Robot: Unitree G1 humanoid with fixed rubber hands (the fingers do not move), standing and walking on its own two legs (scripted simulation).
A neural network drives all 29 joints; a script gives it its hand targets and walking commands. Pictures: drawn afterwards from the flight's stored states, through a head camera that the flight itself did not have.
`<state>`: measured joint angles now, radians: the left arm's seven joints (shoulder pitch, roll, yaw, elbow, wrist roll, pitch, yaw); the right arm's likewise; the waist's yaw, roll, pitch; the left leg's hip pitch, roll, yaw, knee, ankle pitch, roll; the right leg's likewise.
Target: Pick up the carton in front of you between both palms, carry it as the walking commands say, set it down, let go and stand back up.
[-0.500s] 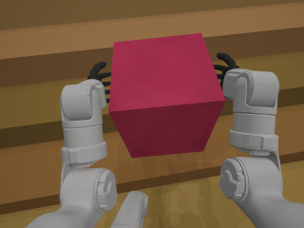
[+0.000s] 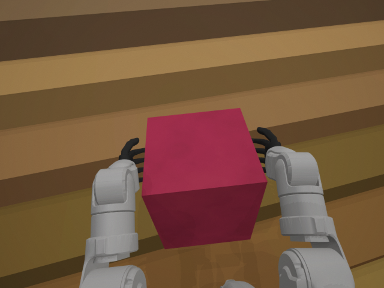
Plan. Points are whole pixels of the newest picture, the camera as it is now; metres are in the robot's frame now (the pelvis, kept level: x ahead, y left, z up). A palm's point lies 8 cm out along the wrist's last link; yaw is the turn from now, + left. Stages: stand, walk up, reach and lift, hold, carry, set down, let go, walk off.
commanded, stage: carry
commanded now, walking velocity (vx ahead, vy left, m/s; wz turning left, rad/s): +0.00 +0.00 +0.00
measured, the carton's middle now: (201, 181) +0.36 -0.02 +0.01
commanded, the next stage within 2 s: none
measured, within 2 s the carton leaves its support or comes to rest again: neither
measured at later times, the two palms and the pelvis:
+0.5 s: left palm (124, 140) +0.40 +0.14 +0.12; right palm (264, 135) +0.40 -0.16 +0.11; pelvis +0.05 -0.02 -0.02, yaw +2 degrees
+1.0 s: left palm (129, 154) +0.37 +0.13 +0.11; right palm (270, 140) +0.39 -0.17 +0.11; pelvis +0.04 -0.04 -0.02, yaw +2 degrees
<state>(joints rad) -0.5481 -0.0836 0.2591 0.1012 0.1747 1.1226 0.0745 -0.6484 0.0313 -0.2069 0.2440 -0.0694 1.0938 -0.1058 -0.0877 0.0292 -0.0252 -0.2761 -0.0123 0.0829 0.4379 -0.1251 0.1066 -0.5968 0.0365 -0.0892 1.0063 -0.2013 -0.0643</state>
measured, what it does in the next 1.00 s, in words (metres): steps on the spot: right foot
